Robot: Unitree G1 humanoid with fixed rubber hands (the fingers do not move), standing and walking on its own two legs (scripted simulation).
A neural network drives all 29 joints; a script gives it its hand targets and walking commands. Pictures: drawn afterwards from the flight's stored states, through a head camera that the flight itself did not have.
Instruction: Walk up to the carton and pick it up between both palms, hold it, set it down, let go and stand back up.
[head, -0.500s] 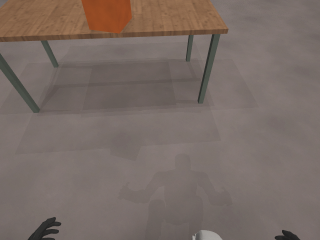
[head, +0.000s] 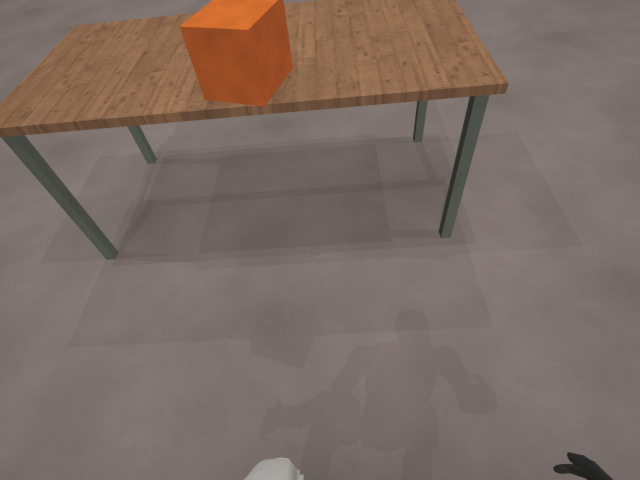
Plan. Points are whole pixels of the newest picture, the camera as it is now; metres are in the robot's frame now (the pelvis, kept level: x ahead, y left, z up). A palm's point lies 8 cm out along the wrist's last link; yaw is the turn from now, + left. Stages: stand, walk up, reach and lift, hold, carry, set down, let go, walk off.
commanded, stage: walk up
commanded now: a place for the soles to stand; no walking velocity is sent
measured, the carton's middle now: (242, 49) +1.17 +0.26 +0.00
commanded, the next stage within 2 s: none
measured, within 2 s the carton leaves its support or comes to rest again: neither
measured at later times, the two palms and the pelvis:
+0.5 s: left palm (87, 405) +0.23 +0.38 -0.09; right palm (534, 385) +0.25 -0.27 -0.10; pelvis +0.15 +0.05 -0.01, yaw +4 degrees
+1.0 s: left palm (62, 391) +0.26 +0.44 -0.10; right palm (465, 292) +0.42 -0.22 -0.11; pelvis +0.27 +0.10 -0.02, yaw +8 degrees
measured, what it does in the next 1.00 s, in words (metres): walks ahead: left foot, then right foot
